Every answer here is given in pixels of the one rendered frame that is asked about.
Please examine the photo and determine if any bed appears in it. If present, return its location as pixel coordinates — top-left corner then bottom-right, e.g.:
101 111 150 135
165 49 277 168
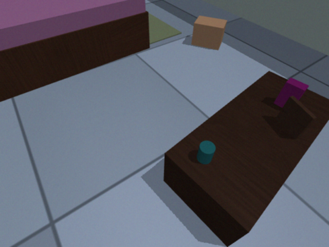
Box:
0 0 150 102

